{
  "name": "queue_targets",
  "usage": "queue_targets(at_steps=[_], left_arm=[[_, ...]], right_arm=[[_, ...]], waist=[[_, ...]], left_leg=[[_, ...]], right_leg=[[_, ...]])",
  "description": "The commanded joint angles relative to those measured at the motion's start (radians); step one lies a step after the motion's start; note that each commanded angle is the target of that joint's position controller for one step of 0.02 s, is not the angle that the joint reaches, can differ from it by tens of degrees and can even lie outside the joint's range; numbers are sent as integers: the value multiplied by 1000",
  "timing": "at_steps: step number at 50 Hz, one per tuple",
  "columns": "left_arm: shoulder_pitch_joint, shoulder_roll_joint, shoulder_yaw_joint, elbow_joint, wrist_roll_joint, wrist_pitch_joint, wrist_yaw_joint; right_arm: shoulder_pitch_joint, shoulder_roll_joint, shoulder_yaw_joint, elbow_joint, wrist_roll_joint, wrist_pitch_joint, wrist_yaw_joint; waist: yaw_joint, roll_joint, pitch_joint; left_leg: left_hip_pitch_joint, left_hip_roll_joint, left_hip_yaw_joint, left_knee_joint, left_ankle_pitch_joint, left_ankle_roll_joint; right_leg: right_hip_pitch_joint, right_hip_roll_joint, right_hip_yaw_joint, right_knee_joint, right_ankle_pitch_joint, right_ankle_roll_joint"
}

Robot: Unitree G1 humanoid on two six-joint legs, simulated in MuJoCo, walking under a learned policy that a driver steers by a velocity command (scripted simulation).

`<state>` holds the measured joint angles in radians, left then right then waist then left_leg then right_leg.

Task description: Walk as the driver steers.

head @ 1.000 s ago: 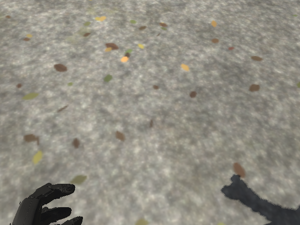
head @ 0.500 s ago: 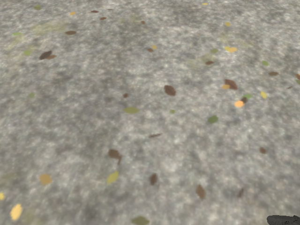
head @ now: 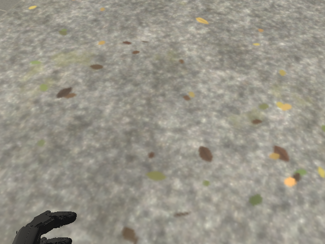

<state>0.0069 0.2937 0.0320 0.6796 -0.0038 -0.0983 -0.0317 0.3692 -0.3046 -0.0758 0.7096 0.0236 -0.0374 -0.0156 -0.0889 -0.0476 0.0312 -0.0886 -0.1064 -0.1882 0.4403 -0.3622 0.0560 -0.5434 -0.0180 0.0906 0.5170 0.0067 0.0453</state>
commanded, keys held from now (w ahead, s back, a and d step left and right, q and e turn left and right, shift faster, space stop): w+q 0.64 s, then w+e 0.36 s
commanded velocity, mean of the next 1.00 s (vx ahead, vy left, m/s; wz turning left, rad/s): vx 0.50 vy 0.00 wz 0.39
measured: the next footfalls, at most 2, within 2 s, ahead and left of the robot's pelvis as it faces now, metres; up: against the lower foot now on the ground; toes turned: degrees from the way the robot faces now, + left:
right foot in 0.04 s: +0.20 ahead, -0.14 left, +0.00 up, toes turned +5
left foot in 0.56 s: +0.43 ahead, +0.18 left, +0.00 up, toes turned +23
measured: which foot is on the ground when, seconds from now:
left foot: down 0.00-0.04, up 0.06-0.54, down 0.56-1.00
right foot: up 0.00-0.02, down 0.04-0.56, up 0.58-1.00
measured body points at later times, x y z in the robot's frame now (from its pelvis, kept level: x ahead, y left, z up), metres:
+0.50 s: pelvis +0.26 +0.01 +0.00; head +0.30 +0.03 +0.44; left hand +0.19 +0.29 -0.13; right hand +0.55 -0.14 -0.07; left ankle +0.38 +0.18 -0.70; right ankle +0.16 -0.14 -0.74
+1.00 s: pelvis +0.53 +0.14 +0.00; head +0.55 +0.15 +0.45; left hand +0.60 +0.43 -0.11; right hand +0.69 -0.10 -0.11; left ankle +0.39 +0.17 -0.74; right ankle +0.77 +0.07 -0.69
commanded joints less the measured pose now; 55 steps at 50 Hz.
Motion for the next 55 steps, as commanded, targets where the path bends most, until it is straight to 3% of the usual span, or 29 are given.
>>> queue_targets(at_steps=[1, 2, 3, 4, 5, 6, 7, 8, 10, 15, 19, 23, 26, 27, 28, 29, 30, 31, 32, 33, 34, 35, 37, 40, 45, 50, 53, 54, 55], left_arm=[[47, 136, 56, -50, -5, -25, 4], [145, 164, 71, -32, 5, -30, 10], [292, 218, 84, -22, 17, -31, 18], [354, 282, 101, 14, 25, -17, 10], [318, 180, 79, -8, 3, -14, 5], [279, 129, 65, -15, 0, -7, 11], [234, 114, 58, -18, 10, -1, 14], [212, 95, 53, -8, 14, 2, 17], [205, 79, 49, 7, 17, -6, 23], [234, 126, 68, 52, 7, -13, 28], [242, 151, 72, 73, 3, 1, 34], [293, 186, 81, 104, -15, 22, 36], [288, 231, 94, 106, -30, 41, 43], [279, 241, 97, 103, -35, 50, 47], [270, 222, 88, 97, -35, 53, 52], [311, 138, 58, 78, 8, 47, 51], [367, 43, 22, 12, 22, 18, 38], [231, 151, 42, 1, -18, -13, 26], [170, 169, 47, -27, -42, -31, 21], [191, 152, 41, -1, -29, -37, 26], [209, 152, 44, 18, -9, -32, 28], [239, 152, 47, 35, -8, -18, 24], [272, 125, 42, 56, -7, 8, 21], [203, 95, 32, 41, -6, 29, 24], [77, 62, 20, 15, -19, 17, 5], [-13, 52, 13, -39, -19, 11, -29], [26, 73, 22, -59, -11, 13, -46], [91, 101, 36, -52, -9, 18, -44], [220, 145, 60, -28, -8, 21, -36]], right_arm=[[-27, -138, -39, -52, 0, -1, -5], [-25, -96, -24, -56, -5, -2, -2], [1, -33, 0, -73, -23, -2, -1], [126, -10, 9, -103, 17, -11, -1], [101, -118, -10, -70, 25, -8, -6], [-8, -163, -24, -82, 16, -3, -5], [-56, -154, -24, -88, 4, 2, -7], [-90, -138, -26, -99, -5, 1, -4], [-80, -99, -22, -101, 6, 9, 6], [-155, -45, -5, -135, -2, 17, 16], [-259, -26, 7, -153, -1, 3, 42], [-356, -25, 10, -192, 4, 2, 67], [-303, -77, -17, -198, -4, 10, 73], [-202, -113, -38, -175, -4, 14, 70], [-30, -164, -70, -128, -1, 20, 58], [92, -245, -95, -97, 8, 32, 36], [34, -323, -93, -129, 8, 14, 39], [51, -223, -68, -138, 3, -4, 47], [14, -186, -54, -125, -3, -19, 49], [-50, -147, -40, -123, -4, -24, 47], [-113, -112, -28, -130, -12, -26, 44], [-147, -84, -16, -137, -26, -29, 40], [-151, -88, -13, -113, -29, -42, 36], [-117, -112, -15, -67, -32, -55, 26], [-86, -123, -10, -19, -37, -62, 16], [-28, -133, -17, 42, -26, -42, 13], [-49, -160, -25, 44, -22, -18, -1], [-58, -174, -28, 39, -23, -9, -9], [-74, -178, -27, 33, -23, 0, -17]], waist=[[91, 174, -36], [138, 156, -105], [184, 20, -255], [118, -332, -346], [141, -184, -255], [163, -92, -142], [147, -22, -85], [135, -17, -38], [112, -66, -27], [118, -24, -4], [153, -14, 23], [174, -11, 56], [109, -50, -5], [45, -51, -63], [-47, -22, -149], [-63, 152, -232], [53, 327, -357], [-35, 178, -357], [-21, 154, -213], [30, 67, -149], [66, 66, -108], [95, 93, -98], [111, 103, -91], [90, 92, -27], [27, 94, 28], [-7, 74, 64], [37, 112, 5], [75, 137, -51], [150, 132, -127]], left_leg=[[-83, 225, -226, 4, 243, 116], [-118, 172, -188, 139, 273, 82], [-242, 100, -96, 433, 89, 40], [-582, -2, 4, 735, -259, -18], [-688, 77, -24, 856, -200, -36], [-708, 108, 7, 876, -106, -42], [-669, 142, 35, 855, -37, -48], [-652, 169, 35, 809, 8, -49], [-587, 204, 55, 754, 49, -48], [-656, 226, 83, 583, 168, -67], [-598, 211, 149, 355, 357, -57], [-566, 187, 206, 220, 344, -23], [-424, 106, 277, 186, 200, 37], [-289, 65, 297, 163, 181, 67], [-32, 33, 286, 102, 243, 108], [270, 200, 20, 100, 252, 171], [495, 418, -582, -49, -21, 366], [480, 424, -608, -147, -87, 334], [363, 397, -467, -162, -6, 294], [221, 361, -333, -158, 118, 256], [104, 328, -235, -166, 245, 232], [30, 306, -175, -189, 330, 221], [-54, 297, -93, -226, 454, 227], [-89, 279, 23, -275, 490, 207], [-59, 257, 159, -318, 404, 137], [162, 333, 197, -256, 510, 124], [247, 347, 232, -106, 919, 90], [254, 339, 246, -3, 1110, 74], [205, 312, 278, 178, 1195, 49]], right_leg=[[214, 15, -27, -42, -75, -47], [379, -22, -9, -51, -83, -82], [635, -200, 170, -41, -136, -140], [880, -395, 673, -187, -437, -290], [826, -391, 705, -235, -645, -271], [715, -354, 536, -242, -592, -232], [604, -313, 406, -250, -446, -213], [526, -277, 312, -266, -327, -214], [458, -236, 178, -310, -211, -207], [483, -252, 3, -363, -3, -240], [498, -220, -150, -369, 73, -207], [579, -250, -219, -346, 146, -184], [644, -259, -274, -172, 579, -156], [627, -248, -295, -20, 690, -142], [512, -215, -319, 198, 639, -110], [229, -156, -313, 522, 73, -67], [-145, 49, -148, 816, -631, -24], [-251, 11, 4, 874, -577, -39], [-298, -27, -8, 824, -472, -58], [-236, -80, -14, 740, -385, -60], [-168, -114, -20, 665, -331, -50], [-104, -137, -18, 643, -296, -44], [-53, -143, -41, 607, -260, -20], [-116, -144, -45, 485, -112, 6], [-88, -89, -65, 189, 172, -16], [-188, -51, -72, 62, 90, -67], [-114, 10, -143, 51, -80, -118], [-21, 49, -175, 65, -134, -139], [160, 88, -191, 40, -119, -169]])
